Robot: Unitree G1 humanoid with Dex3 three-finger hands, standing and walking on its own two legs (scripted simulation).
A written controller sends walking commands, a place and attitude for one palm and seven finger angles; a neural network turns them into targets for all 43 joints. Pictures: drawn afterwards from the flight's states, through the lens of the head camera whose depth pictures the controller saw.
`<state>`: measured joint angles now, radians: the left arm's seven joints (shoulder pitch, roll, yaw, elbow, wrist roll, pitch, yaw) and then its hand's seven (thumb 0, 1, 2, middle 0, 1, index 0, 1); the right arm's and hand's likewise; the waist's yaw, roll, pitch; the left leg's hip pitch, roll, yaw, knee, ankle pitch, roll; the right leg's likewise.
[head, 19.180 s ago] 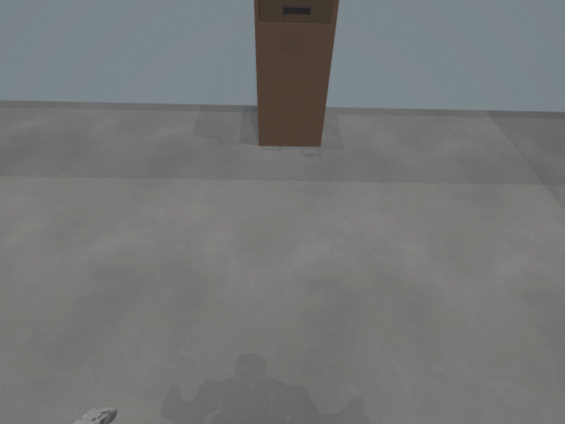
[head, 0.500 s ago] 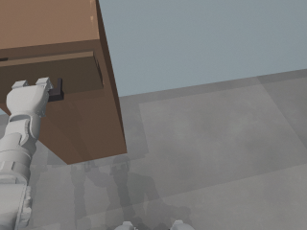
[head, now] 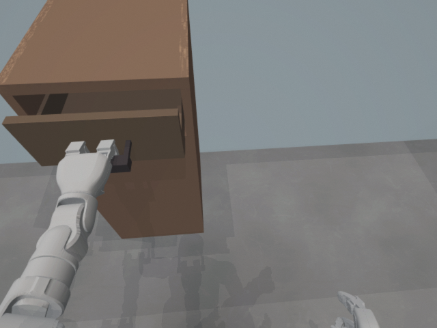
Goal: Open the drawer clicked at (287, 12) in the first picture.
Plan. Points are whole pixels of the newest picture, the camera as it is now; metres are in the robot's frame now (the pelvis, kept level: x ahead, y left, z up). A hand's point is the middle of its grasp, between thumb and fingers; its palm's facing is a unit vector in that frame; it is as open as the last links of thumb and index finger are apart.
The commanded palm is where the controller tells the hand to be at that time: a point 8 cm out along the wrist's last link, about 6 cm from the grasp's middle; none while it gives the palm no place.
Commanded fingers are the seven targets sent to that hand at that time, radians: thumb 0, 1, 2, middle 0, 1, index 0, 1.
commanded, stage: pull the drawer open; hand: left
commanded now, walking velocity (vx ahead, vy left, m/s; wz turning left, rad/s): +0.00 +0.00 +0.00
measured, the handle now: (101, 155) +0.42 +0.28 +0.03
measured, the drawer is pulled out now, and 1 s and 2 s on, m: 0.07 0.21 0.30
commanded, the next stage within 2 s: none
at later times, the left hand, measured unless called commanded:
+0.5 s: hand (95, 198) +0.34 +0.27 +0.01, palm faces -0.02 -0.04 -1.00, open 6.1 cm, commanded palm +0.29 +0.27 +0.06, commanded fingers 0.00 0.90 0.90 -0.40 -1.35 -0.40 -1.35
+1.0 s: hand (84, 254) +0.23 +0.25 +0.01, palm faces +0.01 -0.06 -1.00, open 6.0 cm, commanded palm +0.21 +0.26 +0.06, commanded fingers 0.00 0.90 0.90 -0.40 -1.35 -0.40 -1.35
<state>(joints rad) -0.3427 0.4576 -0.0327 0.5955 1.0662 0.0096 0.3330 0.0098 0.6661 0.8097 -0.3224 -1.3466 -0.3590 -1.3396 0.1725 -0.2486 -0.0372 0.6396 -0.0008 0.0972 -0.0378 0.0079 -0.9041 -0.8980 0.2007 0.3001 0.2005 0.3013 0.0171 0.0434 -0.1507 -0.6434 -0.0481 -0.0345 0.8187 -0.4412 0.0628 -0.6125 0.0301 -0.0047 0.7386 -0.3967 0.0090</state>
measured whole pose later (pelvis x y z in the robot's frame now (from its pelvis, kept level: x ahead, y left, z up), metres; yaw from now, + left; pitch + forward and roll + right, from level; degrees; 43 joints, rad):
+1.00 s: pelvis +0.01 -0.01 +0.00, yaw -1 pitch +11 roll -2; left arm 0.32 0.41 -0.03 0.01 1.04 0.06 0.38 0.04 0.68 0.77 -0.28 -1.35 -0.38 -1.30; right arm 0.10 -0.22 -0.01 0.58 -0.03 0.04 0.00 0.01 -0.90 -0.90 0.20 0.30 0.20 0.30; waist 0.06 0.05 -0.14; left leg -0.51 -0.04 -0.02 0.79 -0.46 0.05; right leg -0.50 0.03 0.01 0.74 -0.43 0.00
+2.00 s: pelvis +0.00 -0.02 -0.01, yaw -2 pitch +11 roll -1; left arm 0.69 0.40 0.03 -0.20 1.02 -0.01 0.46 0.04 0.67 0.77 -0.26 -1.29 -0.36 -1.28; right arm 0.09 -0.21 -0.01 0.57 -0.04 0.05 0.04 0.01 -0.90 -0.90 0.20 0.30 0.20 0.30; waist 0.08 0.05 -0.16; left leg -0.58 -0.03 0.01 0.88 -0.49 0.04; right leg -0.59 0.05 0.03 0.86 -0.46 -0.02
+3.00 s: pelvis -0.03 -0.05 +0.00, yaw +0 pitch +8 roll +0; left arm 0.41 0.41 0.05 0.05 1.03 -0.03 0.43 0.00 -0.49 0.30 -0.33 -1.22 -0.32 -1.20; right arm 0.11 -0.23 -0.02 0.65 -0.03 0.01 -0.07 0.01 -0.90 -0.90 0.20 0.30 0.20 0.30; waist 0.09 0.04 -0.11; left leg -0.55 -0.03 -0.04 0.82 -0.42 0.00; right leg -0.56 0.05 -0.01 0.83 -0.41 -0.05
